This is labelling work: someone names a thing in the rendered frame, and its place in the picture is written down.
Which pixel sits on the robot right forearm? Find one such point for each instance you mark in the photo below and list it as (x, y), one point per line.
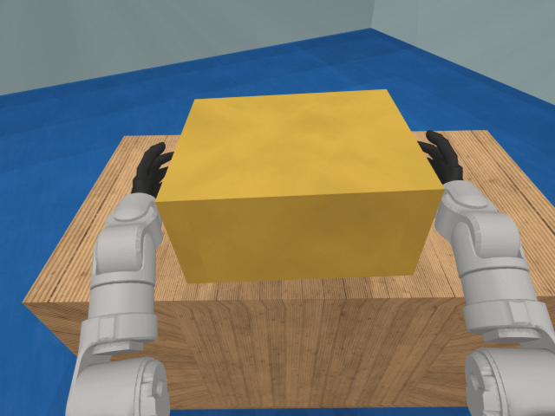
(501, 303)

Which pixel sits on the robot left forearm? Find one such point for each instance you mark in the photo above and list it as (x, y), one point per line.
(120, 314)

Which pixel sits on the pedestal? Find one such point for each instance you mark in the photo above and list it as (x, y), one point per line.
(378, 341)

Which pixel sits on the right robot hand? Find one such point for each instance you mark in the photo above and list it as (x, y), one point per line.
(444, 159)

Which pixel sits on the robot left upper arm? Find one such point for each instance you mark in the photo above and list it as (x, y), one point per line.
(132, 387)

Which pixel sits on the robot right upper arm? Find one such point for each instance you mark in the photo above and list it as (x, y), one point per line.
(510, 382)

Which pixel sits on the carton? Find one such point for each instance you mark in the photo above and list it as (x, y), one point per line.
(298, 186)

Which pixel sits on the left robot hand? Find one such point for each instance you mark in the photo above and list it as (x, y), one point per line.
(149, 175)

